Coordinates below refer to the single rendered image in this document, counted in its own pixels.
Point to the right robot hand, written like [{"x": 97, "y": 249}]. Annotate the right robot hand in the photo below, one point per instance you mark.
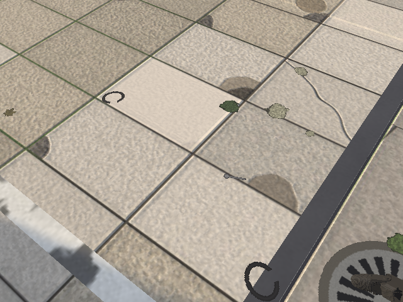
[{"x": 389, "y": 286}]

